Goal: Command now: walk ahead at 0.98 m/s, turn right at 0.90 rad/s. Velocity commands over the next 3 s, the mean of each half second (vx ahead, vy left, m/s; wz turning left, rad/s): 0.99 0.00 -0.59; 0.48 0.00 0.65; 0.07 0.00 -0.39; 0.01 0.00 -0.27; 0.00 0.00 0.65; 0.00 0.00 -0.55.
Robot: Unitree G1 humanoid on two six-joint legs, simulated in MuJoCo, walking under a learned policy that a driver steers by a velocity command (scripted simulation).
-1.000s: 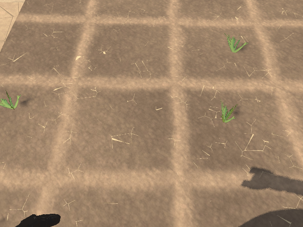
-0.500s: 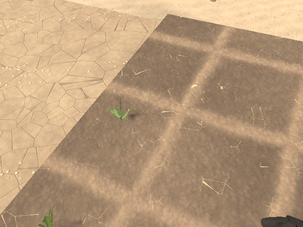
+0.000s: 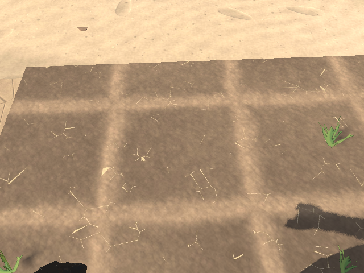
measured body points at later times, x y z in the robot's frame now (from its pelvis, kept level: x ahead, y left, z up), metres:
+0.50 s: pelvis +0.47 +0.00 +0.01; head +0.50 -0.01 +0.46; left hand +0.58 +0.29 -0.10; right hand +0.57 -0.30 -0.08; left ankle +0.61 +0.06 -0.70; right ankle +0.21 -0.01 -0.61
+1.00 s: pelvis +0.81 -0.08 +0.03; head +0.86 -0.07 +0.48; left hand +1.01 +0.18 -0.05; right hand +0.94 -0.37 -0.07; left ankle +0.74 +0.04 -0.59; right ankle +0.92 -0.19 -0.70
